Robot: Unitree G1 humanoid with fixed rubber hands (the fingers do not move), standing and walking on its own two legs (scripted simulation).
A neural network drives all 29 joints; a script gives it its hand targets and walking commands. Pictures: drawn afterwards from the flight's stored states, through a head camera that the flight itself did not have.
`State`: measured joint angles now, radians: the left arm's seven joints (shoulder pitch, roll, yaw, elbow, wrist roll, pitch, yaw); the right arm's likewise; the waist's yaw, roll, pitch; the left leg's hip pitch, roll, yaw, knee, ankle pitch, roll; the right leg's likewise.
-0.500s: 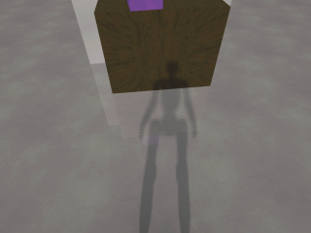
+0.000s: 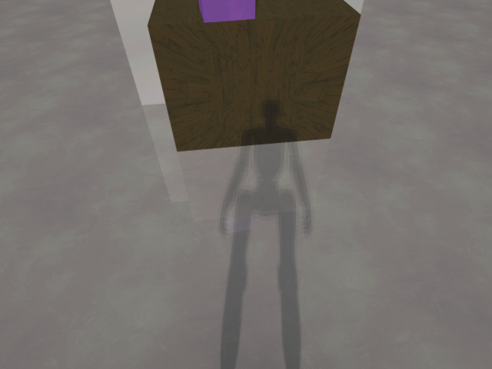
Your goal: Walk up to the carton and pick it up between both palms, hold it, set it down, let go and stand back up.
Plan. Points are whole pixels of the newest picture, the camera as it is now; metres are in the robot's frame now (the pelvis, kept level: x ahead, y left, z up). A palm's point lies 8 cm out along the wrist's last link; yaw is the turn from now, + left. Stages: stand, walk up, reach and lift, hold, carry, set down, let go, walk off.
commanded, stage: stand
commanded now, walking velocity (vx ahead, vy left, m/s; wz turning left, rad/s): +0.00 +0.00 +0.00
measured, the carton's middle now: out of the picture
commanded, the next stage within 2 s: walk up in 0.28 s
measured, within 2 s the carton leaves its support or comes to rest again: neither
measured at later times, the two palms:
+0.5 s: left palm out of the picture -0.02 +0.21 -0.14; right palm out of the picture -0.01 -0.21 -0.15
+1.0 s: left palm out of the picture +0.01 +0.22 -0.12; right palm (397, 351) +0.20 -0.26 -0.13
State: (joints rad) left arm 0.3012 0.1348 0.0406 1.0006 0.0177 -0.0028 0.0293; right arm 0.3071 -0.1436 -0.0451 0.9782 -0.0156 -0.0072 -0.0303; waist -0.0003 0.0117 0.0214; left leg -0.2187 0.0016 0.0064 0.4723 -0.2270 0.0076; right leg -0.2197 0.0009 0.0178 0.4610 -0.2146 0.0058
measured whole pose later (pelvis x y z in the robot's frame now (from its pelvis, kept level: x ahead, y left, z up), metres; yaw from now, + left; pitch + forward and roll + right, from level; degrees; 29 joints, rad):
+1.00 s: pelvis +0.11 +0.00 +0.00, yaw +0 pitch -3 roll +1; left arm 0.55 0.15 0.01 1.07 0.04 -0.08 0.02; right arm 0.26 -0.27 -0.04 0.91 -0.05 -0.02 0.05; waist 0.04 0.04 -0.01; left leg -0.66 0.06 -0.02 0.99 -0.19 -0.03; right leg 0.04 -0.02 -0.05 0.32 -0.32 -0.02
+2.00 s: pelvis +0.70 +0.01 +0.01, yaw -1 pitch -3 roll +3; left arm 0.52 0.19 0.03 0.86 0.03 -0.08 0.00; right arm 0.32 -0.28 -0.04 0.78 -0.05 -0.04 0.03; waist 0.04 0.05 0.04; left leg -0.54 0.05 -0.04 1.16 -0.24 0.01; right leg -0.13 0.01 -0.05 0.44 -0.25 -0.07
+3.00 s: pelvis +1.16 +0.03 +0.00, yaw +1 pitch -3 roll +3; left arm 0.36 0.20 0.02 0.85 0.02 -0.06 0.03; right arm 0.48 -0.22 -0.01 0.88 -0.05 -0.03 0.00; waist 0.02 0.00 0.05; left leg -0.37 -0.01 0.02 1.19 -0.41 0.02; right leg -0.24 0.00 -0.08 0.55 -0.26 -0.09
